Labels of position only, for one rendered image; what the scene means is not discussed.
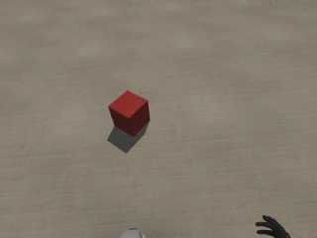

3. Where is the carton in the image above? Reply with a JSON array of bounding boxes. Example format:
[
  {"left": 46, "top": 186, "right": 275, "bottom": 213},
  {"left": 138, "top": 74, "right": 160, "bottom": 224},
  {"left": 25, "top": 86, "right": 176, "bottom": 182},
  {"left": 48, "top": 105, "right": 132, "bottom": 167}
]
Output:
[{"left": 108, "top": 90, "right": 151, "bottom": 137}]

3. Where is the right robot hand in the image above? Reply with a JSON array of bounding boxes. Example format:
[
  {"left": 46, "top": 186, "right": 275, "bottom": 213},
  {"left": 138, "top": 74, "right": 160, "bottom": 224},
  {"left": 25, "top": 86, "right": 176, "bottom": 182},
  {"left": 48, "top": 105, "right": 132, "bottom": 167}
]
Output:
[{"left": 255, "top": 215, "right": 291, "bottom": 238}]

